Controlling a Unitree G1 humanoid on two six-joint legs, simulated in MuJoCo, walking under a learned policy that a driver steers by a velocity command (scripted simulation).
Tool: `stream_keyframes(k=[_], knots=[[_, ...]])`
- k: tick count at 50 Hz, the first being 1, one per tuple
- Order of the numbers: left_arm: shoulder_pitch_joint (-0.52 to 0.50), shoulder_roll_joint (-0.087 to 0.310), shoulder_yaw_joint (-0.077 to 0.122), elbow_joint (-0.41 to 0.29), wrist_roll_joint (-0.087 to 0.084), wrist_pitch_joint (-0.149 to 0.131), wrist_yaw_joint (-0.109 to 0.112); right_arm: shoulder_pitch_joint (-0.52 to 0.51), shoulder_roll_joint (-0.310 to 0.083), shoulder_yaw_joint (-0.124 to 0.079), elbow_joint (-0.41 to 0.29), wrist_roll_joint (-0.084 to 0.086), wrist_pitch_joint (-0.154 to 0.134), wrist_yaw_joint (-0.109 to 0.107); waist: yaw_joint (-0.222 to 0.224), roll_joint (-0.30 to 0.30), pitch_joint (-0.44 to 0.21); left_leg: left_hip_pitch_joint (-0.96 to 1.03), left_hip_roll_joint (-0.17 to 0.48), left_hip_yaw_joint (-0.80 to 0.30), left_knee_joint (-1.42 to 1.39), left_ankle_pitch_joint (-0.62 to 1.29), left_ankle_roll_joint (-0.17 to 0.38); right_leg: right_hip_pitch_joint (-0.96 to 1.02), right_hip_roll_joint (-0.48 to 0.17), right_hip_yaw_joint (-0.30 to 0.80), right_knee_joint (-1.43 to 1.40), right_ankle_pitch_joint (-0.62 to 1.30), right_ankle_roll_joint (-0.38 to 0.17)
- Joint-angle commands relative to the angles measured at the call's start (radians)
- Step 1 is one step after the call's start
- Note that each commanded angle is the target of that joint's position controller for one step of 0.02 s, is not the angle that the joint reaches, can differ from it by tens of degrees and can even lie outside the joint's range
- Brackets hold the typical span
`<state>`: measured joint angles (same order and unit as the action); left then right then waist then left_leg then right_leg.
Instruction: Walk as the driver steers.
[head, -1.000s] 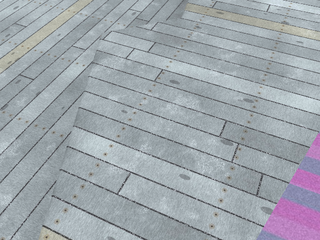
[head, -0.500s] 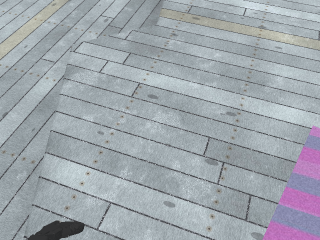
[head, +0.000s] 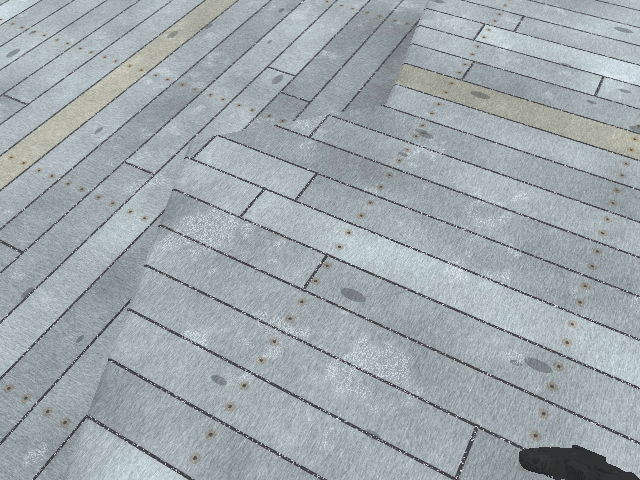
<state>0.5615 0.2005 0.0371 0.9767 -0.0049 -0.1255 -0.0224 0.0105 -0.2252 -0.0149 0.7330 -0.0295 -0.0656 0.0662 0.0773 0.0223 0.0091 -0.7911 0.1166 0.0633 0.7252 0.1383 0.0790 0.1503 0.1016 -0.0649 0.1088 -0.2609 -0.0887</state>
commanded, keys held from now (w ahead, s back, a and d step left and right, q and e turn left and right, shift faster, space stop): w+shift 0.06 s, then shift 0.94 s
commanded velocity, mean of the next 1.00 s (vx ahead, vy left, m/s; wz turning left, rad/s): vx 0.29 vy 0.00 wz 0.00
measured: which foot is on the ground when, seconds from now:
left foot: up 0.00-0.12, down 0.14-0.54, up 0.56-0.80, down 0.82-1.00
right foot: down 0.00-0.14, up 0.16-0.50, down 0.52-1.00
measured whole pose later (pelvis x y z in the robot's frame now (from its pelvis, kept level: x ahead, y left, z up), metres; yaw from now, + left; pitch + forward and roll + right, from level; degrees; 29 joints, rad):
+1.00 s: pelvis +0.42 -0.02 +0.01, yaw +1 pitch -1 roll +1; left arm 0.27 0.18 0.01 1.05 0.01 0.00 0.02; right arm 0.32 -0.16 0.01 1.12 -0.01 0.00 -0.03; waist 0.02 -0.02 0.00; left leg -0.14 -0.03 0.01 0.43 -0.27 0.02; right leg -0.30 0.03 -0.05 0.39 -0.07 -0.06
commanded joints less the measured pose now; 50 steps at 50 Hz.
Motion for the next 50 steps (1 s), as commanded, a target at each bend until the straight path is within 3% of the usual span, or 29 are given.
stream_keyframes(k=[1, 3, 5, 6, 7, 8, 9, 10, 11, 12, 13, 15, 17, 18, 19, 21, 24, 26, 27, 28, 29, 30, 31, 35, 38, 41, 43, 45, 50], knots=[[-0.013, 0.159, 0.018, -0.044, -0.001, -0.021, 0.014, -0.123, -0.041, 0.006, -0.075, 0.008, -0.015, -0.002, -0.038, -0.058, 0.156, 0.189, -0.059, 0.06, -0.155, 0.058, 0.033, -0.155, -0.259, 0.055, -0.102, 0.664, -0.063], [-0.001, 0.193, 0.019, -0.024, 0.016, -0.008, 0.026, -0.104, -0.075, -0.005, -0.068, 0.003, -0.015, -0.018, -0.062, -0.091, 0.084, 0.257, -0.147, 0.104, -0.183, -0.07, 0.059, 0.004, -0.276, 0.033, 0.036, 1.087, -0.047], [-0.002, 0.227, 0.027, -0.005, 0.043, 0.021, 0.049, 0.159, -0.125, -0.025, 0.011, -0.008, -0.025, -0.039, -0.176, -0.137, -0.066, 0.508, -0.218, 0.087, -0.212, -0.164, 0.09, 0.049, -0.286, 0.031, 0.412, 1.313, -0.023], [-0.043, 0.237, 0.03, -0.009, 0.035, 0.029, 0.055, 0.364, -0.152, -0.038, 0.077, -0.019, -0.036, -0.053, -0.271, -0.139, -0.157, 0.738, -0.166, 0.044, -0.278, -0.057, 0.113, -0.048, -0.257, 0.01, 0.681, 1.181, -0.009], [-0.032, 0.166, 0.016, -0.044, 0.026, 0.026, 0.052, 0.511, -0.238, -0.06, 0.109, -0.04, -0.038, -0.069, -0.276, -0.042, -0.296, 1.014, 0.065, -0.16, -0.158, 0.043, 0.141, -0.284, -0.175, 0.0, 1.032, 0.666, -0.011], [0.147, 0.035, -0.013, -0.055, -0.058, 0.02, 0.037, 0.487, -0.296, -0.077, 0.118, -0.038, -0.041, -0.056, -0.157, 0.29, -0.5, 1.39, 0.409, -0.735, -0.184, 0.408, 0.379, -0.722, 0.025, 0.091, 1.492, -0.331, 0.044], [0.045, 0.144, 0.009, -0.048, -0.031, 0.021, 0.055, 0.454, -0.238, -0.085, 0.111, 0.0, -0.03, -0.048, -0.187, 0.024, -0.507, 1.298, 0.306, -0.649, -0.213, 0.447, 0.34, -0.758, -0.039, 0.196, 1.495, -0.214, 0.016], [-0.106, 0.135, 0.006, -0.087, -0.024, 0.014, 0.052, 0.369, -0.17, -0.062, 0.123, 0.007, -0.038, -0.049, -0.167, 0.03, -0.303, 1.124, 0.254, -0.467, -0.256, 0.477, 0.289, -0.803, -0.088, 0.181, 1.401, -0.15, 0.02], [-0.164, 0.114, 0.0, -0.101, -0.004, 0.011, 0.047, 0.319, -0.108, -0.048, 0.134, 0.001, -0.042, -0.049, -0.134, -0.038, -0.155, 0.942, 0.211, -0.377, -0.318, 0.458, 0.237, -0.804, -0.117, 0.159, 1.303, -0.126, 0.023], [-0.236, 0.107, 0.004, -0.109, 0.02, 0.03, 0.036, 0.294, -0.064, -0.032, 0.144, 0.012, -0.043, -0.055, -0.11, -0.079, -0.075, 0.784, 0.136, -0.294, -0.387, 0.444, 0.175, -0.733, -0.138, 0.144, 1.218, -0.108, 0.024], [-0.143, 0.078, -0.003, -0.103, 0.029, 0.051, 0.025, 0.296, -0.064, -0.026, 0.16, 0.014, -0.049, -0.06, -0.06, 0.004, -0.057, 0.698, 0.161, -0.254, -0.409, 0.555, 0.194, -0.672, -0.136, 0.147, 1.174, -0.108, 0.04], [-0.139, 0.052, -0.006, -0.095, 0.045, 0.077, 0.021, 0.313, -0.067, -0.022, 0.192, 0.025, -0.066, -0.054, -0.031, 0.006, -0.027, 0.586, 0.135, -0.18, -0.449, 0.601, 0.188, -0.609, -0.131, 0.13, 1.057, -0.102, 0.062], [-0.188, 0.047, -0.012, -0.117, 0.042, 0.079, 0.017, 0.26, -0.108, -0.027, 0.195, 0.016, -0.069, -0.052, 0.001, 0.018, -0.022, 0.527, 0.062, -0.08, -0.469, 0.6, 0.151, -0.575, -0.128, 0.075, 0.855, -0.005, 0.067], [-0.221, 0.036, -0.019, -0.118, 0.032, 0.08, 0.013, 0.24, -0.097, -0.019, 0.196, 0.017, -0.065, -0.052, 0.001, 0.021, -0.05, 0.486, 0.006, -0.023, -0.473, 0.594, 0.122, -0.5, -0.119, 0.042, 0.766, 0.095, 0.066], [-0.228, 0.024, -0.028, -0.127, 0.026, 0.075, 0.013, 0.243, -0.13, -0.027, 0.202, 0.018, -0.068, -0.043, -0.003, 0.101, -0.04, 0.489, 0.018, -0.011, -0.458, 0.596, 0.129, -0.479, -0.12, 0.029, 0.656, 0.172, 0.062], [-0.286, 0.057, -0.024, -0.117, 0.027, 0.073, 0.022, 0.296, -0.098, -0.023, 0.232, 0.033, -0.064, -0.037, -0.049, 0.076, -0.04, 0.54, 0.006, -0.011, -0.449, 0.442, 0.093, -0.454, -0.109, 0.015, 0.579, 0.304, 0.055], [-0.306, 0.089, -0.016, -0.11, 0.032, 0.06, 0.028, 0.31, -0.124, -0.029, 0.256, 0.032, -0.043, -0.056, -0.051, 0.064, -0.027, 0.598, 0.04, -0.052, -0.377, 0.286, 0.062, -0.419, -0.117, 0.037, 0.482, 0.325, 0.034], [-0.232, 0.116, -0.004, -0.065, 0.047, 0.044, 0.034, 0.331, -0.119, -0.029, 0.273, 0.03, -0.027, -0.069, -0.032, 0.013, -0.018, 0.599, 0.004, -0.058, -0.237, 0.139, 0.025, -0.32, -0.113, 0.047, 0.368, 0.372, 0.012], [-0.186, 0.167, 0.007, -0.051, 0.049, 0.029, 0.037, 0.39, -0.112, -0.029, 0.28, 0.021, -0.02, -0.074, -0.041, -0.08, -0.04, 0.57, -0.054, -0.03, -0.11, -0.063, -0.005, -0.241, -0.217, 0.132, 0.363, 0.782, 0.002], [-0.15, 0.189, 0.01, -0.048, 0.045, 0.032, 0.037, 0.553, -0.017, -0.01, 0.313, 0.039, -0.006, -0.083, -0.083, -0.249, -0.157, 0.518, -0.151, 0.005, 0.105, -0.571, -0.032, -0.113, -0.434, 0.314, 0.394, 1.206, -0.134], [-0.156, 0.148, -0.003, -0.052, 0.019, 0.047, 0.036, 0.585, -0.025, -0.011, 0.343, 0.046, 0.025, -0.088, -0.067, -0.253, -0.24, 0.489, -0.18, -0.05, 0.232, -0.799, -0.04, -0.124, -0.493, 0.439, 0.334, 1.089, -0.229], [-0.208, 0.136, -0.006, -0.063, 0.006, 0.057, 0.036, 0.515, -0.067, -0.021, 0.33, 0.025, 0.044, -0.086, -0.075, -0.179, -0.184, 0.463, -0.167, -0.086, 0.285, -0.809, -0.045, -0.206, -0.461, 0.439, 0.271, 0.84, -0.231], [-0.275, 0.124, -0.01, -0.069, 0.01, 0.069, 0.042, 0.426, -0.071, -0.024, 0.312, 0.011, 0.058, -0.083, -0.089, -0.113, -0.127, 0.455, -0.143, -0.097, 0.27, -0.757, -0.045, -0.285, -0.415, 0.41, 0.2, 0.523, -0.188], [-0.336, 0.091, -0.021, -0.048, 0.033, 0.086, 0.06, 0.386, -0.011, -0.006, 0.333, 0.011, 0.089, -0.091, -0.119, -0.132, -0.057, 0.56, -0.128, -0.073, 0.059, -0.645, -0.066, -0.434, -0.307, 0.268, 0.142, 0.305, -0.108], [-0.316, 0.113, -0.013, -0.019, 0.024, 0.096, 0.057, 0.386, -0.016, -0.004, 0.359, 0.02, 0.096, -0.1, -0.112, -0.123, -0.083, 0.62, -0.135, -0.055, -0.084, -0.543, -0.059, -0.432, -0.295, 0.26, 0.139, 0.144, -0.093], [-0.319, 0.111, -0.007, -0.006, 0.006, 0.12, 0.055, 0.384, -0.018, 0.004, 0.37, 0.002, 0.095, -0.099, -0.116, -0.085, -0.007, 0.709, -0.105, -0.09, -0.308, -0.403, -0.023, -0.567, -0.26, 0.26, 0.098, -0.226, -0.004], [-0.311, 0.086, -0.005, -0.003, -0.005, 0.133, 0.049, 0.332, -0.05, 0.003, 0.359, 0.007, 0.084, -0.096, -0.075, 0.04, 0.098, 0.492, -0.025, -0.205, -0.415, -0.617, 0.005, -0.506, -0.17, 0.172, 0.136, -0.166, 0.05], [-0.28, 0.052, -0.012, 0.026, 0.008, 0.128, 0.042, 0.298, -0.019, 0.014, 0.358, 0.015, 0.061, -0.099, -0.045, 0.077, 0.084, 0.389, -0.005, -0.226, -0.494, -0.634, -0.016, -0.331, -0.157, 0.148, 0.228, 0.022, 0.045], [-0.249, 0.062, -0.016, 0.074, 0.016, 0.114, 0.041, 0.342, -0.014, 0.009, 0.367, 0.021, 0.051, -0.103, -0.056, -0.017, 0.077, 0.466, -0.04, -0.176, -0.445, -0.519, -0.018, -0.352, -0.183, 0.18, 0.204, 0.015, 0.034]])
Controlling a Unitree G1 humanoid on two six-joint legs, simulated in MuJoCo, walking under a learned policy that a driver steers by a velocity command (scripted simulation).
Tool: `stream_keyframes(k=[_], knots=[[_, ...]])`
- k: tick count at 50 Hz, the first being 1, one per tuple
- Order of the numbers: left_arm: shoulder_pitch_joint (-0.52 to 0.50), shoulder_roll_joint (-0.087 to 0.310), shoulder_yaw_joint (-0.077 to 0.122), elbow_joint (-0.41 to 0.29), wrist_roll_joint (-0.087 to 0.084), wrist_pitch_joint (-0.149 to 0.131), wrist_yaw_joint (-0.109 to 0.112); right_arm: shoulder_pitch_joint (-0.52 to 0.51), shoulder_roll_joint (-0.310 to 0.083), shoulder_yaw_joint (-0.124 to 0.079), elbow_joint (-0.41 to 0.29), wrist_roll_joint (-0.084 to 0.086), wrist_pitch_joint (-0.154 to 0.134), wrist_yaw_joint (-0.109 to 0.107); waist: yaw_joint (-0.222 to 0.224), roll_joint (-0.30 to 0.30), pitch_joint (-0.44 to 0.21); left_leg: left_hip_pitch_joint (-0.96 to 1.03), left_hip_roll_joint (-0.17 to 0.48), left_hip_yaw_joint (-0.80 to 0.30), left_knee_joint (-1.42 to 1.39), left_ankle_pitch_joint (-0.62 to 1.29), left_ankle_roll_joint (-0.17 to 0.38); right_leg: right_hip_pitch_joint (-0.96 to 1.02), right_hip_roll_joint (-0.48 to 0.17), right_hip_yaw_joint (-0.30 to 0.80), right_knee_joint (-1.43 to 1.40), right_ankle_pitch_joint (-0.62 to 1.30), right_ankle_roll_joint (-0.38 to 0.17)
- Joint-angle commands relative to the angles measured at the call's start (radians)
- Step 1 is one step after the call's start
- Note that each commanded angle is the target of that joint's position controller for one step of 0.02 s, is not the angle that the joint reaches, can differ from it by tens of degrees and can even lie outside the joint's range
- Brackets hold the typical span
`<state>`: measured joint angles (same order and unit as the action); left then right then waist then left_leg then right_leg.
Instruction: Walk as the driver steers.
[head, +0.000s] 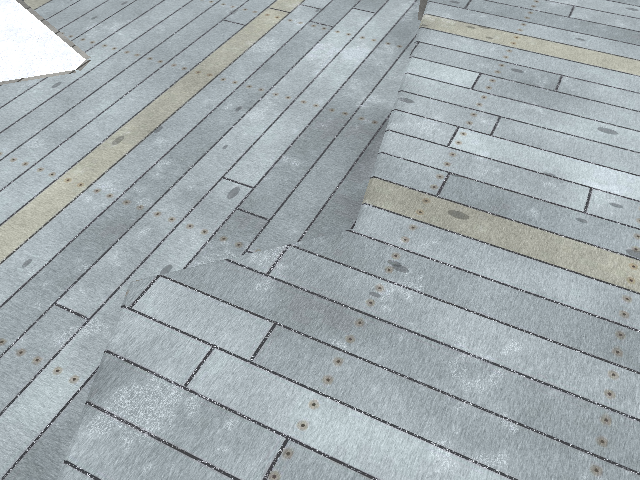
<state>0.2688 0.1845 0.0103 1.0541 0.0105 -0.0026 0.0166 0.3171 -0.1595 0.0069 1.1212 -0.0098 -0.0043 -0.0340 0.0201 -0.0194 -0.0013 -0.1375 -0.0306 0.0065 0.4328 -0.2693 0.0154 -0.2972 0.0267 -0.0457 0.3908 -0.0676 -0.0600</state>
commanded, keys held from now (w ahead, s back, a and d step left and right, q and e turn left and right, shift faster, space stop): shift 0.30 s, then w+shift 0.10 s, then w+q+shift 0.60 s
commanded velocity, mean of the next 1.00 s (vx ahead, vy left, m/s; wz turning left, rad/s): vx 0.48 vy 0.00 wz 0.38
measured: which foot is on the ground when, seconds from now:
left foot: down 0.00-0.60, up 0.62-1.00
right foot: down 0.00-1.00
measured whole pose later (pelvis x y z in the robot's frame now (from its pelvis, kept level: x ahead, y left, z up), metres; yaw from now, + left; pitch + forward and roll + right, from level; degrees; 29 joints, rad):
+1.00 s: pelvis +0.30 +0.01 -0.03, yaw +24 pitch +2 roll -1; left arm 0.52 0.18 0.04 1.06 0.03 -0.11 0.03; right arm -0.05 -0.24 -0.05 0.75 -0.02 -0.01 0.09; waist 0.06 0.02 0.02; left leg -0.78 0.05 0.16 0.87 -0.04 0.17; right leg 0.26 0.00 -0.36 0.15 -0.43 0.06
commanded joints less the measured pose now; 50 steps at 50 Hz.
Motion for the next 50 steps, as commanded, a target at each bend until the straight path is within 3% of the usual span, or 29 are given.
stream_keyframes(k=[1, 15, 16, 17, 18, 19, 20, 21, 22, 23, 25, 27, 28, 29, 30, 31, 32, 33, 34, 35, 37, 39, 43, 46, 47, 48, 50], knots=[[0.04, 0.076, 0.01, 0.001, -0.001, -0.009, 0.003, 0.054, -0.072, -0.012, -0.016, 0.0, -0.008, -0.003, -0.006, 0.013, 0.091, -0.169, 0.102, -0.111, -0.139, -0.098, 0.048, 0.076, -0.112, 0.168, -0.091, -0.197, 0.005], [0.072, 0.043, 0.002, 0.061, -0.004, -0.006, 0.014, 0.122, -0.039, -0.004, 0.005, -0.001, -0.016, -0.008, -0.005, 0.021, 0.078, -0.148, 0.106, -0.104, -0.134, -0.034, 0.05, 0.111, -0.11, 0.157, -0.065, -0.122, 0.004], [0.082, 0.047, 0.004, 0.064, -0.004, -0.004, 0.013, 0.152, -0.048, -0.009, 0.009, -0.004, -0.014, -0.007, -0.014, 0.024, 0.045, -0.135, 0.089, -0.101, -0.137, -0.199, 0.061, 0.104, -0.086, 0.146, -0.05, -0.277, -0.005], [0.083, 0.078, 0.017, 0.056, -0.003, 0.002, 0.01, 0.158, -0.083, -0.021, -0.002, -0.007, -0.01, -0.004, -0.021, 0.052, 0.061, -0.146, 0.084, -0.128, -0.137, -0.42, 0.09, 0.045, -0.05, 0.121, -0.006, -0.509, -0.021], [0.038, 0.086, 0.024, 0.03, 0.006, 0.005, 0.001, 0.188, -0.098, -0.029, -0.01, -0.015, -0.006, 0.003, -0.045, 0.07, 0.108, -0.116, 0.119, -0.186, -0.176, -0.562, 0.124, -0.066, -0.041, 0.113, 0.041, -0.602, -0.029], [-0.067, 0.072, 0.025, -0.022, 0.0, 0.006, -0.009, 0.258, -0.137, -0.044, -0.001, -0.006, -0.001, 0.006, -0.101, 0.137, 0.171, -0.068, 0.206, -0.331, -0.289, -0.716, 0.177, -0.255, -0.006, 0.068, 0.13, -0.586, -0.006], [-0.157, 0.022, 0.014, -0.073, 0.004, -0.003, -0.023, 0.235, -0.165, -0.061, -0.001, 0.0, -0.009, 0.001, -0.108, 0.255, 0.248, -0.051, 0.346, -0.469, -0.409, -0.663, 0.224, -0.345, -0.006, -0.027, 0.332, -0.297, 0.017], [-0.189, 0.067, 0.03, -0.088, 0.026, -0.016, -0.028, 0.206, -0.141, -0.062, -0.009, -0.005, -0.019, 0.001, -0.092, 0.163, 0.243, -0.008, 0.371, -0.496, -0.414, -0.523, 0.239, -0.418, -0.06, 0.013, 0.412, -0.24, 0.022], [-0.16, 0.078, 0.04, -0.085, 0.027, -0.029, -0.034, 0.171, -0.135, -0.066, -0.025, -0.007, -0.029, 0.002, -0.06, 0.102, 0.201, 0.043, 0.338, -0.451, -0.382, -0.401, 0.225, -0.429, -0.069, 0.029, 0.434, -0.212, 0.035], [-0.136, 0.089, 0.05, -0.085, 0.024, -0.043, -0.042, 0.138, -0.144, -0.073, -0.042, -0.007, -0.042, 0.002, -0.035, 0.082, 0.147, 0.066, 0.311, -0.417, -0.357, -0.324, 0.211, -0.397, -0.076, 0.044, 0.43, -0.185, 0.045], [-0.134, 0.081, 0.056, -0.106, 0.009, -0.06, -0.051, 0.08, -0.152, -0.082, -0.074, 0.001, -0.059, 0.002, -0.01, 0.111, 0.107, -0.02, 0.242, -0.338, -0.334, -0.263, 0.187, -0.243, -0.054, 0.031, 0.332, -0.179, 0.058], [-0.127, 0.059, 0.056, -0.127, -0.004, -0.059, -0.047, 0.042, -0.172, -0.094, -0.098, 0.001, -0.062, 0.006, 0.009, 0.171, 0.123, -0.173, 0.209, -0.314, -0.299, -0.288, 0.186, -0.049, -0.027, 0.004, 0.201, -0.234, 0.062], [-0.072, 0.06, 0.059, -0.117, -0.01, -0.059, -0.041, 0.016, -0.172, -0.1, -0.111, 0.002, -0.061, 0.008, 0.039, 0.158, 0.131, -0.257, 0.191, -0.308, -0.247, -0.306, 0.184, 0.078, -0.012, -0.019, 0.125, -0.221, 0.067], [0.028, 0.073, 0.068, -0.088, -0.015, -0.062, -0.029, -0.012, -0.166, -0.104, -0.127, -0.002, -0.06, 0.012, 0.084, 0.103, 0.114, -0.361, 0.157, -0.296, -0.151, -0.305, 0.174, 0.249, 0.007, -0.044, 0.069, -0.198, 0.074], [0.166, 0.12, 0.086, -0.053, -0.011, -0.074, -0.011, -0.047, -0.149, -0.103, -0.154, -0.009, -0.068, 0.019, 0.143, 0.018, 0.047, -0.516, 0.092, -0.258, 0.027, -0.278, 0.151, 0.487, -0.036, 0.001, 0.061, -0.247, 0.07], [0.325, 0.236, 0.111, -0.039, 0.014, -0.088, 0.007, -0.101, -0.071, -0.085, -0.205, -0.012, -0.084, 0.027, 0.21, -0.237, -0.055, -0.611, -0.021, -0.104, 0.429, -0.232, 0.12, 0.619, -0.306, 0.309, -0.09, -0.58, 0.053], [0.269, 0.276, 0.11, -0.048, 0.033, -0.082, 0.013, -0.089, -0.016, -0.071, -0.275, 0.008, -0.088, 0.039, 0.118, -0.392, -0.068, -0.778, -0.028, -0.059, 0.666, -0.204, 0.119, 0.557, -0.486, 0.747, -0.274, -0.853, -0.032], [0.125, 0.191, 0.091, -0.096, 0.031, -0.082, 0.011, -0.125, -0.07, -0.075, -0.275, -0.012, -0.076, 0.05, 0.059, -0.166, 0.023, -0.783, 0.07, -0.088, 0.785, -0.095, 0.129, 0.409, -0.491, 0.701, -0.279, -0.846, -0.042], [0.043, 0.162, 0.081, -0.122, 0.02, -0.091, 0.003, -0.133, -0.08, -0.081, -0.279, -0.02, -0.072, 0.071, 0.025, -0.048, 0.051, -0.766, 0.105, -0.095, 0.805, 0.001, 0.121, 0.328, -0.44, 0.553, -0.256, -0.716, -0.029], [0.019, 0.15, 0.077, -0.128, 0.018, -0.097, -0.002, -0.106, -0.074, -0.083, -0.273, -0.019, -0.067, 0.084, -0.001, -0.025, 0.038, -0.728, 0.128, -0.094, 0.804, 0.046, 0.109, 0.294, -0.394, 0.412, -0.259, -0.598, -0.011], [0.053, 0.121, 0.067, -0.107, 0.013, -0.109, 0.003, -0.109, -0.065, -0.083, -0.285, -0.028, -0.047, 0.102, -0.013, -0.059, 0.042, -0.736, 0.144, -0.055, 0.855, 0.105, 0.092, 0.279, -0.337, 0.223, -0.271, -0.44, 0.013], [0.112, 0.095, 0.06, -0.081, 0.014, -0.118, -0.002, -0.158, -0.06, -0.081, -0.306, -0.021, -0.03, 0.107, -0.004, -0.038, 0.063, -0.784, 0.143, -0.04, 0.89, 0.174, 0.09, 0.293, -0.303, 0.097, -0.27, -0.297, 0.04], [0.167, 0.083, 0.053, -0.062, 0.025, -0.135, -0.01, -0.325, -0.082, -0.075, -0.373, -0.013, -0.013, 0.121, 0.006, -0.028, 0.14, -0.79, 0.127, 0.021, 0.756, 0.283, 0.097, 0.26, -0.271, -0.093, -0.314, -0.097, 0.05], [0.212, 0.088, 0.05, -0.048, 0.022, -0.136, 0.003, -0.441, -0.094, -0.064, -0.425, -0.02, -0.011, 0.135, 0.013, -0.011, 0.206, -0.766, 0.121, 0.111, 0.553, 0.266, 0.119, 0.317, -0.262, -0.194, -0.346, 0.103, 0.051], [0.212, 0.107, 0.052, -0.05, 0.022, -0.134, 0.009, -0.454, -0.091, -0.06, -0.436, -0.019, -0.012, 0.138, 0.008, -0.026, 0.199, -0.719, 0.116, 0.133, 0.494, 0.258, 0.135, 0.336, -0.271, -0.227, -0.338, 0.21, 0.054], [0.207, 0.122, 0.052, -0.052, 0.022, -0.131, 0.012, -0.46, -0.092, -0.056, -0.447, -0.015, -0.013, 0.135, -0.008, -0.027, 0.202, -0.646, 0.087, 0.179, 0.42, 0.236, 0.159, 0.344, -0.266, -0.274, -0.295, 0.457, 0.065], [0.236, 0.173, 0.062, -0.054, 0.017, -0.114, 0.028, -0.417, -0.116, -0.058, -0.441, -0.009, -0.013, 0.121, -0.041, -0.063, 0.131, -0.498, -0.01, 0.262, 0.361, 0.189, 0.199, 0.428, -0.276, -0.306, -0.146, 1.001, 0.068]])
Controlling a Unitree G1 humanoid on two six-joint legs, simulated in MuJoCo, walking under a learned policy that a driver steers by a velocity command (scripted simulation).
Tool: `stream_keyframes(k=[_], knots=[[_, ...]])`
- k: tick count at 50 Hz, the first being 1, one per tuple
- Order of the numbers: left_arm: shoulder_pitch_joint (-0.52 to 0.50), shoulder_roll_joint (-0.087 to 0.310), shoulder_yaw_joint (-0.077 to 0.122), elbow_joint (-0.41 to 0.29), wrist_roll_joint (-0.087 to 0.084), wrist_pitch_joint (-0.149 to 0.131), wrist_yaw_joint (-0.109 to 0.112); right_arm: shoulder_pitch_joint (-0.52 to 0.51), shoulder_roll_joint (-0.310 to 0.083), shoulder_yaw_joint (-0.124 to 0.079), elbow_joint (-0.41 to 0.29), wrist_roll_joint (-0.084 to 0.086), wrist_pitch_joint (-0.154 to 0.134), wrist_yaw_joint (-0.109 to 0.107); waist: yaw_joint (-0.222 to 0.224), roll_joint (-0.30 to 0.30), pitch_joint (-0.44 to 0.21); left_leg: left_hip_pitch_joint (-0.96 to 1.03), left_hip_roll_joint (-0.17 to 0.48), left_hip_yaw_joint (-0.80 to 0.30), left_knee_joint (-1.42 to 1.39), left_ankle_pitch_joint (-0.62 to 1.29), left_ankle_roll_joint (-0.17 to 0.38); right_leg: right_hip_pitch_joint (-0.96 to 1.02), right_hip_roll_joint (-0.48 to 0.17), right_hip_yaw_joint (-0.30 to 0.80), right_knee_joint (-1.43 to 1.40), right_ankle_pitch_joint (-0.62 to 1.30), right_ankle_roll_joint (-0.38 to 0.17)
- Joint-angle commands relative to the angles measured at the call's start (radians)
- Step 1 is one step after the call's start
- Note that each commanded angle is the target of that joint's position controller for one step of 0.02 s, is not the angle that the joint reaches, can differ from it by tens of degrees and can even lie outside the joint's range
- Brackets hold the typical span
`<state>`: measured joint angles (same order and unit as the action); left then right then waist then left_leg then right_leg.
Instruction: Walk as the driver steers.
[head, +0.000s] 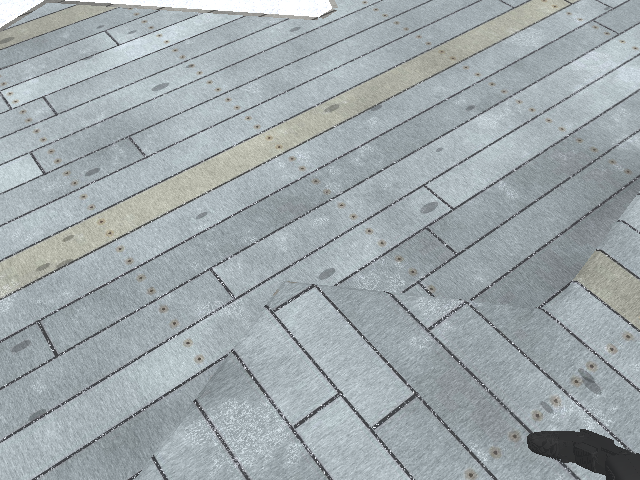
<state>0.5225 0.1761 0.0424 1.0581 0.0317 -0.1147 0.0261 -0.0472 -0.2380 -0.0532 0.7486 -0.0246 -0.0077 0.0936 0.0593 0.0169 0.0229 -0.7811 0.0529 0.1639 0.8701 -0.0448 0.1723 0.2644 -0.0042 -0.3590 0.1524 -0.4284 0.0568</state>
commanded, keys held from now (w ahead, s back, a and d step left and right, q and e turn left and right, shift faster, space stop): w+q+shift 0.14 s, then w+e+shift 0.86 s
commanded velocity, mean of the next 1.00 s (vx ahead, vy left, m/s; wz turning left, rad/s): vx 0.99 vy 0.00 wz -0.28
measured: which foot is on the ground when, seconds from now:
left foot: up 0.00-0.06, down 0.08-0.54, up 0.56-0.98, down 1.00-1.00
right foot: down 0.00-0.08, up 0.10-0.52, down 0.54-1.00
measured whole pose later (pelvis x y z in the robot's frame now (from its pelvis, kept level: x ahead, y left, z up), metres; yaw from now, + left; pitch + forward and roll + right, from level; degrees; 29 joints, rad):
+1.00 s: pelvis +0.95 +0.14 -0.07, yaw -21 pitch +2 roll -3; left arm 0.46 0.37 0.09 0.85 0.03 -0.04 0.02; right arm 0.07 -0.32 0.00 0.63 -0.01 -0.13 0.02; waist 0.12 0.04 -0.04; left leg -0.32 0.06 -0.13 0.30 0.25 -0.02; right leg -0.05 0.20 0.28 1.01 -0.74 -0.12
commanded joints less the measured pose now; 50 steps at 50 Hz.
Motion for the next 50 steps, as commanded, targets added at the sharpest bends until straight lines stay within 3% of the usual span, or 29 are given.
stream_keyframes(k=[1, 3, 4, 5, 6, 7, 9, 12, 15, 18, 20, 22, 24, 26, 27, 28, 29, 30, 31, 32, 34, 35, 37, 38, 41, 45, 48, 49, 50], knots=[[-0.025, 0.222, 0.04, -0.067, -0.002, 0.012, 0.027, 0.039, -0.061, -0.005, -0.05, 0.008, -0.007, -0.015, -0.133, -0.131, 0.048, 0.238, -0.127, 0.109, -0.092, -0.083, 0.059, -0.1, -0.265, 0.01, 0.219, 1.525, -0.052], [-0.085, 0.294, 0.064, -0.121, -0.009, 0.032, 0.021, 0.38, -0.143, -0.048, 0.039, 0.027, -0.006, -0.041, -0.281, -0.15, -0.159, 0.622, -0.203, 0.061, -0.082, -0.232, 0.104, -0.192, -0.3, 0.048, 0.677, 1.699, -0.097], [-0.121, 0.296, 0.068, -0.139, -0.009, 0.036, 0.003, 0.512, -0.18, -0.073, 0.076, 0.014, -0.02, -0.056, -0.33, -0.141, -0.173, 0.843, -0.17, -0.053, -0.249, -0.219, 0.132, -0.379, -0.284, 0.071, 0.949, 1.312, -0.101], [-0.158, 0.126, 0.034, -0.162, 0.011, 0.039, -0.019, 0.419, -0.229, -0.091, 0.085, 0.025, -0.022, -0.073, -0.227, 0.047, -0.091, 0.948, 0.006, -0.319, -0.239, -0.342, 0.161, -0.721, -0.12, 0.118, 1.281, 0.141, -0.098], [-0.221, 0.127, 0.034, -0.297, -0.017, 0.013, -0.027, 0.393, -0.318, -0.106, 0.066, -0.008, 0.004, -0.067, -0.162, 0.156, -0.18, 1.13, 0.136, -0.856, -0.449, -0.374, 0.315, -1.058, 0.04, 0.281, 1.506, -0.043, -0.047], [-0.32, 0.164, 0.028, -0.348, -0.009, -0.014, -0.027, 0.447, -0.315, -0.109, 0.071, -0.013, 0.004, -0.077, -0.177, 0.0, -0.169, 1.128, 0.174, -0.912, -0.581, -0.378, 0.278, -1.146, -0.03, 0.415, 1.471, 0.044, -0.063], [-0.237, 0.145, 0.016, -0.278, -0.009, -0.019, -0.018, 0.391, -0.194, -0.078, 0.093, -0.015, -0.018, -0.091, -0.078, -0.17, -0.036, 0.877, 0.152, -0.702, -0.632, -0.262, 0.173, -1.058, -0.115, 0.4, 1.336, 0.137, -0.088], [-0.166, 0.109, 0.002, -0.238, 0.019, 0.047, -0.041, 0.345, -0.09, -0.03, 0.091, 0.01, -0.078, -0.102, 0.006, -0.132, 0.019, 0.582, 0.069, -0.501, -0.655, -0.126, 0.118, -0.912, -0.186, 0.408, 1.223, 0.136, -0.061], [-0.361, 0.114, -0.006, -0.304, -0.011, 0.072, -0.056, 0.46, -0.116, -0.029, 0.129, 0.015, -0.113, -0.084, -0.059, -0.054, 0.135, 0.524, 0.007, -0.314, -0.725, 0.17, 0.004, -0.987, -0.183, 0.333, 1.018, 0.274, -0.08], [-0.454, 0.084, -0.024, -0.331, -0.025, 0.061, -0.073, 0.511, -0.097, -0.013, 0.142, 0.022, -0.129, -0.075, -0.104, 0.015, 0.14, 0.574, -0.049, -0.141, -0.741, 0.504, -0.103, -0.921, -0.106, 0.275, 0.738, 0.509, -0.147], [-0.515, 0.089, -0.029, -0.342, -0.035, 0.052, -0.079, 0.552, -0.087, -0.001, 0.169, 0.023, -0.134, -0.086, -0.123, 0.026, 0.131, 0.658, -0.022, -0.088, -0.793, 0.702, -0.137, -0.854, -0.045, 0.205, 0.616, 0.613, -0.183], [-0.442, 0.14, -0.016, -0.298, -0.047, 0.057, -0.081, 0.521, -0.125, -0.001, 0.15, 0.014, -0.139, -0.105, -0.085, 0.052, 0.019, 0.805, -0.004, -0.042, -0.726, 1.092, -0.179, -0.74, 0.061, 0.159, 0.578, 0.622, -0.204], [-0.461, 0.188, -0.006, -0.316, -0.023, 0.054, -0.085, 0.555, -0.178, -0.007, 0.168, 0.012, -0.134, -0.141, -0.053, 0.071, 0.048, 0.867, 0.074, -0.04, -0.593, 1.316, -0.215, -0.688, 0.096, 0.129, 0.476, 0.56, -0.216], [-0.103, 0.278, 0.038, -0.201, -0.03, 0.071, -0.081, 0.433, -0.231, -0.023, 0.134, -0.028, -0.1, -0.171, 0.145, 0.098, -0.092, 0.834, 0.087, -0.046, -0.186, 1.308, -0.232, -0.375, 0.142, 0.188, 0.45, 0.482, -0.245], [0.184, 0.331, 0.072, -0.137, -0.043, 0.08, -0.073, 0.264, -0.283, -0.045, 0.097, -0.028, -0.085, -0.179, 0.341, 0.055, -0.15, 0.685, 0.008, -0.007, 0.363, 1.075, -0.242, -0.177, 0.051, 0.311, 0.367, 0.485, -0.35], [0.213, 0.312, 0.069, -0.087, -0.052, 0.096, -0.063, 0.157, -0.145, -0.011, 0.015, -0.037, -0.106, -0.15, 0.272, -0.234, -0.154, 0.244, -0.182, -0.061, 0.762, -0.299, -0.216, 0.078, -0.047, 0.465, 0.504, 0.477, -0.372], [0.02, 0.353, 0.074, -0.15, -0.014, 0.079, -0.056, 0.324, -0.064, 0.017, -0.071, 0.044, -0.111, -0.139, 0.052, -0.311, -0.298, -0.081, -0.156, -0.281, 0.971, -0.492, -0.244, 0.261, -0.266, 1.001, 0.393, 0.348, -0.588], [-0.05, 0.274, 0.067, -0.196, -0.019, 0.078, -0.043, 0.269, -0.116, 0.032, -0.079, 0.019, -0.13, -0.127, 0.086, -0.068, -0.27, -0.126, -0.1, -0.346, 0.858, -0.375, -0.217, 0.16, -0.308, 1.141, 0.208, 0.153, -0.582], [-0.087, 0.225, 0.056, -0.193, -0.016, 0.076, -0.031, 0.267, -0.145, 0.031, -0.075, 0.002, -0.144, -0.109, 0.017, 0.1, -0.126, -0.067, -0.036, -0.356, 0.656, -0.278, -0.183, -0.068, -0.284, 1.078, 0.116, 0.038, -0.52], [-0.138, 0.221, 0.053, -0.194, -0.011, 0.073, -0.028, 0.261, -0.141, 0.033, -0.07, -0.021, -0.14, -0.101, -0.046, 0.162, -0.03, 0.027, -0.007, -0.313, 0.515, -0.27, -0.176, -0.279, -0.228, 0.997, 0.068, 0.054, -0.471], [-0.166, 0.249, 0.048, -0.202, -0.011, 0.05, -0.022, 0.264, -0.127, 0.047, -0.08, -0.058, -0.086, -0.093, -0.111, 0.133, 0.067, 0.152, 0.024, -0.28, 0.351, -0.337, -0.207, -0.553, -0.139, 0.879, 0.035, 0.072, -0.44], [-0.201, 0.249, 0.046, -0.216, -0.025, 0.039, -0.032, 0.251, -0.118, 0.054, -0.086, -0.058, -0.066, -0.092, -0.121, 0.103, 0.088, 0.234, 0.039, -0.245, 0.222, -0.305, -0.221, -0.677, -0.069, 0.791, 0.003, 0.053, -0.416], [-0.229, 0.294, 0.058, -0.23, -0.018, 0.017, -0.041, 0.14, -0.095, 0.066, -0.144, -0.027, -0.06, -0.077, -0.098, 0.019, 0.131, 0.435, -0.007, -0.129, -0.021, -0.059, -0.245, -0.886, 0.041, 0.668, 0.0, 0.289, -0.395], [-0.217, 0.281, 0.059, -0.219, -0.023, 0.014, -0.051, 0.156, -0.052, 0.076, -0.141, -0.016, -0.059, -0.066, -0.09, -0.007, 0.072, 0.554, -0.025, -0.12, -0.089, 0.188, -0.229, -0.922, 0.072, 0.609, 0.054, 0.344, -0.35], [-0.147, 0.293, 0.066, -0.219, -0.038, 0.024, -0.038, 0.158, -0.138, 0.048, -0.141, -0.019, -0.072, -0.06, -0.032, -0.063, -0.053, 0.465, -0.029, -0.213, -0.231, 0.364, -0.182, -0.648, 0.066, 0.655, 0.303, 0.337, -0.291], [-0.079, 0.283, 0.069, -0.238, 0.0, 0.052, -0.019, 0.008, -0.138, 0.043, -0.209, 0.001, -0.103, -0.06, 0.054, -0.121, 0.03, 0.344, -0.023, -0.295, -0.432, 0.207, -0.194, -0.458, 0.018, 0.813, 0.453, 0.255, -0.267], [-0.132, 0.297, 0.067, -0.26, 0.016, 0.07, 0.006, 0.224, -0.189, 0.009, -0.119, 0.024, -0.135, -0.082, -0.048, -0.066, -0.065, 0.498, 0.032, -0.316, -0.625, 0.354, -0.182, -0.294, 0.068, 0.804, 0.788, 0.354, -0.25], [-0.159, 0.304, 0.07, -0.266, -0.006, 0.073, 0.008, 0.404, -0.205, -0.007, -0.047, 0.028, -0.14, -0.087, -0.13, -0.016, -0.132, 0.717, 0.046, -0.3, -0.665, 0.461, -0.187, -0.353, 0.096, 0.75, 1.01, 0.345, -0.237], [-0.194, 0.266, 0.064, -0.287, -0.024, 0.071, -0.003, 0.569, -0.253, -0.038, 0.006, 0.017, -0.127, -0.097, -0.202, 0.053, -0.214, 1.034, 0.068, -0.314, -0.517, 0.277, -0.196, -0.613, 0.133, 0.681, 1.289, 0.124, -0.218]])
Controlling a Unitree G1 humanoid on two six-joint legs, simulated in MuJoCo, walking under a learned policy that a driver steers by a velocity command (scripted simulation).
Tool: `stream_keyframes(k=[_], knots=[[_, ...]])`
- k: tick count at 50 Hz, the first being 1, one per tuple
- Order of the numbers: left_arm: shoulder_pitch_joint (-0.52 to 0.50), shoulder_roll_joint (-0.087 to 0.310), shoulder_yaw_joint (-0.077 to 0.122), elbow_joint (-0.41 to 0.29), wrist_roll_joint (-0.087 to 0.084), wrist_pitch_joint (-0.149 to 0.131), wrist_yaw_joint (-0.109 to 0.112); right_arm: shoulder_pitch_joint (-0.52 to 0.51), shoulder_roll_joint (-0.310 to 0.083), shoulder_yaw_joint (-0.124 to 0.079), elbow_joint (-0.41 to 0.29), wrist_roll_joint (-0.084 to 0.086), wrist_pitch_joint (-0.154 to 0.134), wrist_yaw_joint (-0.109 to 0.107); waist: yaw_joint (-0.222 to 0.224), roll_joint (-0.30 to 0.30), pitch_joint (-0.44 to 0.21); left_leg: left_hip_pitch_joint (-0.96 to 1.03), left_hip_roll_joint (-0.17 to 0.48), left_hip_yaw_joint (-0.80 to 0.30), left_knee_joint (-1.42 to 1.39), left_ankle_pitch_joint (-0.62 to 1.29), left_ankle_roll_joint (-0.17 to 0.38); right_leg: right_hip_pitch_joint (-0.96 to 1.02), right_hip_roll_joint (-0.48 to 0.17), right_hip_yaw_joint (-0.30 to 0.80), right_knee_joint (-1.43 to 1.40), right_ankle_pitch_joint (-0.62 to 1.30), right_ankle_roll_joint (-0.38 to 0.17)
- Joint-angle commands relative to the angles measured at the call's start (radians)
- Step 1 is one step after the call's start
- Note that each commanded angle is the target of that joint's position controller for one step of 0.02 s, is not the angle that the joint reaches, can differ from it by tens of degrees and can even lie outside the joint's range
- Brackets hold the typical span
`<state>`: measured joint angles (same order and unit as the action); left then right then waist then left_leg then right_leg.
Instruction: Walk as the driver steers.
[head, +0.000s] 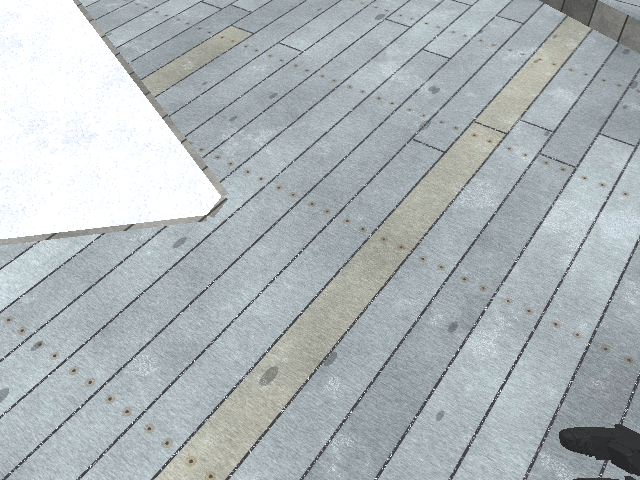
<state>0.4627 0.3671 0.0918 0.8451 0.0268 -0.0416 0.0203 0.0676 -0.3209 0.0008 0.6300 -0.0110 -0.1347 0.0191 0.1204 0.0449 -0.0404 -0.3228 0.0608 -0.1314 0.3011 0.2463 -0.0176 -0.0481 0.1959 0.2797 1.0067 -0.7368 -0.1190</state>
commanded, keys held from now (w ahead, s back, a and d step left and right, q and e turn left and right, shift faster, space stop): w+e+shift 0.18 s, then e+shift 0.38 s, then shift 0.12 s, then q+shift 0.26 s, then w+q+shift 0.06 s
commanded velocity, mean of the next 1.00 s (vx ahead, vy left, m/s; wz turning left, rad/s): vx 0.42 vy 0.00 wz -0.60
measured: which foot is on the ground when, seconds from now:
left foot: down 0.00-0.36, up 0.38-0.74, down 0.76-1.00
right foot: down 0.00-0.00, up 0.02-0.34, down 0.36-0.76, up 0.78-1.00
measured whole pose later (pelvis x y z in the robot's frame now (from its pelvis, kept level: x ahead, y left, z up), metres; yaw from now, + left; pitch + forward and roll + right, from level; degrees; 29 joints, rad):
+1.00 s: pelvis +0.52 +0.10 -0.03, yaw -31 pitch +1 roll -2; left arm 0.16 0.28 0.04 0.69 0.03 0.04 0.00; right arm 0.28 -0.26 -0.04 0.68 -0.01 0.04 0.01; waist -0.02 0.00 0.04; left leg -0.36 -0.07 -0.16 0.46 -0.12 0.04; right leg -0.34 0.10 0.07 0.82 -0.51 0.00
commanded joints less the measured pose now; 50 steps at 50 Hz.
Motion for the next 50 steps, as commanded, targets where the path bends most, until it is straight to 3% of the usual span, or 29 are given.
stream_keyframes(k=[1, 2, 3, 4, 5, 6, 8, 9, 11, 13, 16, 17, 18, 19, 20, 21, 23, 25, 28, 31, 36, 37, 38, 39, 40, 41, 43, 47, 50], knots=[[-0.148, -0.06, -0.026, -0.111, -0.04, -0.012, 0.004, 0.561, -0.164, -0.081, 0.147, -0.05, 0.01, -0.016, -0.265, 0.15, -0.149, 0.823, 0.165, -0.071, 0.385, 0.079, -0.069, -0.7, -0.059, -0.014, 0.805, -0.055, -0.035], [0.024, -0.1, -0.048, -0.172, -0.08, -0.019, 0.028, 0.529, -0.238, -0.101, 0.125, -0.078, 0.018, -0.004, -0.147, 0.441, -0.268, 0.916, 0.41, -0.449, 0.344, 0.137, 0.036, -0.929, -0.081, -0.175, 1.051, -0.009, -0.008], [-0.003, -0.072, -0.058, -0.147, -0.042, -0.018, 0.03, 0.451, -0.218, -0.117, 0.112, -0.06, 0.02, -0.014, -0.16, 0.317, -0.27, 0.858, 0.471, -0.7, 0.114, -0.545, 0.183, -1.102, -0.143, -0.224, 1.036, 0.154, -0.011], [-0.205, -0.007, -0.05, -0.153, -0.002, -0.001, 0.012, 0.381, -0.1, -0.088, 0.107, -0.048, 0.023, -0.019, -0.199, 0.071, -0.061, 0.612, 0.377, -0.58, -0.029, -0.912, 0.178, -1.102, -0.213, -0.234, 0.902, 0.291, -0.007], [-0.347, 0.022, -0.04, -0.176, 0.011, 0.011, -0.016, 0.36, -0.065, -0.075, 0.138, -0.05, 0.023, -0.023, -0.226, -0.047, 0.108, 0.417, 0.295, -0.412, -0.054, -0.729, 0.127, -1.064, -0.238, -0.24, 0.834, 0.349, 0.004], [-0.352, -0.005, -0.045, -0.206, 0.016, 0.022, -0.045, 0.404, -0.06, -0.061, 0.185, -0.046, 0.013, -0.03, -0.195, -0.014, 0.15, 0.328, 0.289, -0.336, -0.003, -0.334, 0.086, -1.038, -0.259, -0.218, 0.8, 0.364, 0.005], [-0.371, -0.048, -0.053, -0.239, 0.022, 0.04, -0.07, 0.413, 0.009, -0.042, 0.254, -0.008, -0.013, -0.015, -0.132, 0.035, 0.15, 0.22, 0.229, -0.122, 0.002, -0.103, -0.014, -0.946, -0.298, -0.173, 0.622, 0.466, 0.005], [-0.396, -0.06, -0.068, -0.261, -0.005, 0.031, -0.076, 0.333, 0.019, -0.036, 0.245, 0.002, -0.025, -0.005, -0.088, 0.067, 0.153, 0.085, 0.128, 0.035, -0.097, -0.125, -0.06, -0.791, -0.269, -0.23, 0.364, 0.569, 0.016], [-0.471, -0.057, -0.073, -0.277, 0.007, 0.026, -0.091, 0.281, 0.038, -0.026, 0.244, 0.018, -0.031, -0.018, -0.092, 0.077, 0.212, -0.047, 0.051, 0.189, -0.125, 0.119, -0.036, -0.611, -0.222, -0.339, 0.066, 0.757, 0.034], [-0.461, -0.099, -0.096, -0.263, -0.001, 0.021, -0.105, 0.344, 0.001, -0.03, 0.261, 0.023, -0.028, -0.035, -0.087, 0.025, 0.169, 0.023, 0.031, 0.269, -0.064, 0.409, -0.056, -0.473, -0.161, -0.469, -0.172, 0.811, 0.027], [-0.294, -0.027, -0.074, -0.194, 0.024, 0.026, -0.104, 0.352, -0.095, -0.052, 0.238, 0.029, -0.017, -0.078, -0.001, 0.058, 0.022, 0.097, 0.093, 0.276, 0.254, 0.787, -0.098, -0.157, -0.062, -0.494, -0.32, 0.809, -0.013], [-0.13, 0.028, -0.05, -0.145, 0.036, 0.027, -0.098, 0.32, -0.107, -0.055, 0.221, 0.022, -0.006, -0.088, 0.074, 0.051, -0.042, 0.006, 0.115, 0.27, 0.506, 0.704, -0.115, 0.04, -0.07, -0.413, -0.356, 0.814, -0.062], [0.017, 0.087, -0.016, -0.094, 0.016, 0.023, -0.08, 0.268, -0.124, -0.069, 0.206, 0.022, 0.012, -0.081, 0.155, -0.042, -0.09, -0.108, 0.04, 0.304, 0.953, 0.19, -0.131, 0.197, -0.137, -0.314, -0.467, 0.948, -0.154], [-0.004, 0.132, 0.0, -0.084, -0.018, 0.019, -0.049, 0.266, -0.076, -0.068, 0.166, -0.006, 0.032, -0.062, 0.105, -0.215, -0.083, -0.344, -0.118, 0.338, 1.34, -0.826, -0.106, 0.322, -0.275, -0.17, -0.444, 1.408, -0.212], [-0.035, 0.19, 0.017, -0.134, -0.012, 0.022, -0.037, 0.423, -0.044, -0.056, 0.094, -0.009, 0.047, -0.067, -0.014, -0.146, -0.319, -0.433, -0.053, 0.16, 1.543, -0.89, -0.112, 0.499, -0.513, 0.099, -0.346, 1.829, -0.366], [-0.103, 0.156, 0.024, -0.199, -0.012, 0.034, -0.017, 0.394, -0.084, -0.049, 0.052, -0.005, 0.055, -0.064, 0.006, -0.036, -0.427, -0.491, -0.047, 0.045, 1.52, -0.79, -0.094, 0.498, -0.542, 0.291, -0.48, 1.468, -0.437], [-0.275, 0.067, -0.001, -0.224, -0.021, 0.044, 0.007, 0.32, -0.09, -0.049, 0.035, -0.035, 0.075, -0.057, -0.116, 0.094, -0.101, -0.464, 0.009, 0.035, 1.253, -0.737, -0.07, 0.081, -0.442, 0.264, -0.68, 1.102, -0.356], [-0.286, 0.06, -0.007, -0.213, -0.019, 0.033, 0.0, 0.328, -0.083, -0.05, 0.031, -0.05, 0.123, -0.067, -0.18, 0.108, 0.033, -0.316, 0.032, 0.052, 1.032, -0.75, -0.089, -0.209, -0.376, 0.142, -0.689, 1.252, -0.298], [-0.284, 0.096, 0.011, -0.204, 0.002, 0.027, -0.011, 0.297, -0.029, -0.034, 0.006, -0.029, 0.142, -0.059, -0.185, 0.046, -0.046, -0.146, 0.012, 0.08, 0.788, -0.619, -0.09, -0.334, -0.256, 0.05, -0.62, 1.35, -0.227], [-0.267, 0.076, 0.014, -0.194, -0.003, 0.039, -0.016, 0.236, -0.001, -0.019, -0.017, -0.012, 0.14, -0.053, -0.157, -0.056, -0.117, -0.058, -0.02, 0.099, 0.612, -0.455, -0.051, -0.321, -0.196, -0.004, -0.568, 1.231, -0.139], [-0.224, 0.034, 0.007, -0.183, -0.008, 0.059, -0.027, 0.19, -0.013, -0.019, -0.033, -0.009, 0.127, -0.059, -0.127, -0.142, -0.075, 0.051, -0.054, 0.119, 0.287, -0.4, -0.009, -0.251, -0.209, 0.057, -0.473, 0.945, -0.05], [-0.204, 0.005, -0.003, -0.178, -0.015, 0.057, -0.022, 0.206, -0.011, -0.019, -0.027, -0.02, 0.114, -0.058, -0.135, -0.127, -0.055, 0.119, -0.031, 0.102, 0.162, -0.323, 0.017, -0.27, -0.196, 0.06, -0.432, 0.822, -0.005], [-0.142, -0.071, -0.029, -0.18, -0.011, 0.05, -0.016, 0.18, -0.038, -0.015, -0.042, -0.037, 0.102, -0.06, -0.094, 0.011, -0.068, 0.173, 0.141, -0.095, 0.089, -0.148, 0.059, -0.302, -0.136, 0.003, -0.323, 0.577, 0.052], [-0.033, -0.081, -0.032, -0.168, -0.011, 0.059, -0.009, 0.119, -0.083, -0.018, -0.058, -0.041, 0.11, -0.056, -0.03, 0.179, -0.09, 0.139, 0.314, -0.315, 0.055, 0.085, 0.211, -0.3, -0.022, -0.124, -0.27, 0.22, 0.091], [-0.043, -0.036, -0.027, -0.144, 0.003, 0.07, -0.008, 0.129, -0.059, -0.018, -0.043, -0.026, 0.121, -0.049, -0.042, 0.19, -0.069, 0.079, 0.309, -0.41, 0.002, 0.009, 0.271, -0.263, -0.085, -0.181, -0.255, 0.181, 0.103], [-0.109, -0.008, -0.021, -0.149, 0.0, 0.074, -0.009, 0.121, -0.051, -0.019, -0.042, -0.017, 0.128, -0.038, -0.055, 0.134, -0.017, 0.066, 0.232, -0.353, 0.007, -0.112, 0.241, -0.264, -0.105, -0.201, -0.292, 0.225, 0.101], [-0.207, 0.017, -0.014, -0.174, -0.005, 0.078, -0.012, 0.151, -0.138, -0.06, -0.031, -0.011, 0.147, -0.027, -0.095, 0.148, 0.025, 0.102, 0.135, -0.302, 0.027, -0.214, 0.185, -0.323, -0.087, -0.236, -0.265, 0.251, 0.103], [-0.24, -0.001, -0.025, -0.198, -0.008, 0.081, -0.008, 0.198, -0.138, -0.096, -0.019, 0.004, 0.162, -0.012, -0.108, 0.079, -0.016, 0.199, 0.099, -0.339, 0.032, -0.195, 0.198, -0.429, -0.092, -0.211, -0.123, 0.235, 0.131], [-0.247, 0.001, -0.032, -0.221, 0.004, 0.061, -0.02, 0.188, -0.129, -0.114, -0.021, 0.001, 0.179, 0.003, -0.103, 0.142, -0.056, 0.102, 0.039, -0.391, -0.101, -0.856, 0.202, -0.313, -0.09, -0.234, -0.222, 0.187, 0.123]])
